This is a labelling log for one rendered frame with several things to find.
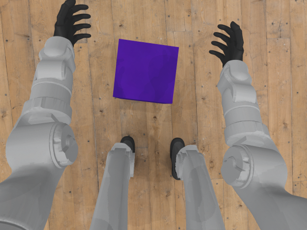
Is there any left robot upper arm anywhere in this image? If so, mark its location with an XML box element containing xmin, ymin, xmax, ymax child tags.
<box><xmin>0</xmin><ymin>121</ymin><xmax>78</xmax><ymax>230</ymax></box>

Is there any right robot hand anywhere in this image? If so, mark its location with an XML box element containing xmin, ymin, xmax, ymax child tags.
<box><xmin>209</xmin><ymin>21</ymin><xmax>244</xmax><ymax>67</ymax></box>

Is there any left robot thigh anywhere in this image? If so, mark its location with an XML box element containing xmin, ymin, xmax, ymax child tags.
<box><xmin>89</xmin><ymin>148</ymin><xmax>135</xmax><ymax>230</ymax></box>

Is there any left robot hand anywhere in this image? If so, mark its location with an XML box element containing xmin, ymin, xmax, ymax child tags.
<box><xmin>53</xmin><ymin>0</ymin><xmax>91</xmax><ymax>47</ymax></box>

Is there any right robot thigh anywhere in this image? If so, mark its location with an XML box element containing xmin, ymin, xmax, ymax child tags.
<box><xmin>177</xmin><ymin>150</ymin><xmax>225</xmax><ymax>230</ymax></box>

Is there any right robot upper arm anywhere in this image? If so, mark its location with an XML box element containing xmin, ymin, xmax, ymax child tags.
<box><xmin>221</xmin><ymin>144</ymin><xmax>307</xmax><ymax>230</ymax></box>

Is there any left robot forearm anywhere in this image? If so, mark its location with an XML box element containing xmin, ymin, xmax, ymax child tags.
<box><xmin>5</xmin><ymin>36</ymin><xmax>76</xmax><ymax>166</ymax></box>

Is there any carton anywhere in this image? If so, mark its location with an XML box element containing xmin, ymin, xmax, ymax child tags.
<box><xmin>113</xmin><ymin>39</ymin><xmax>179</xmax><ymax>104</ymax></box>

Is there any robot thigh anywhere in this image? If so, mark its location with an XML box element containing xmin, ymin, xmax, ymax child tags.
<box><xmin>89</xmin><ymin>148</ymin><xmax>135</xmax><ymax>230</ymax></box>
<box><xmin>177</xmin><ymin>150</ymin><xmax>225</xmax><ymax>230</ymax></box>

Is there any right robot forearm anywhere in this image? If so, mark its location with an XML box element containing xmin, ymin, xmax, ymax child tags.
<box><xmin>217</xmin><ymin>60</ymin><xmax>281</xmax><ymax>155</ymax></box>

